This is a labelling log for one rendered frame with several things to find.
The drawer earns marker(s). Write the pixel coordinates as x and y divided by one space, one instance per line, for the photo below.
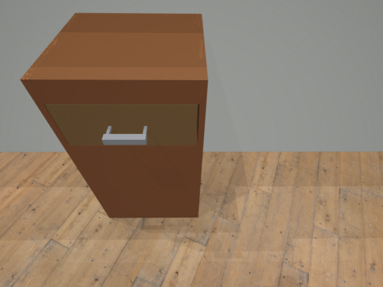
85 124

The handle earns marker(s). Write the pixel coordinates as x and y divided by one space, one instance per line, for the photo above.
124 139

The cabinet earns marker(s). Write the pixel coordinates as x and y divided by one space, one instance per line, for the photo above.
129 58

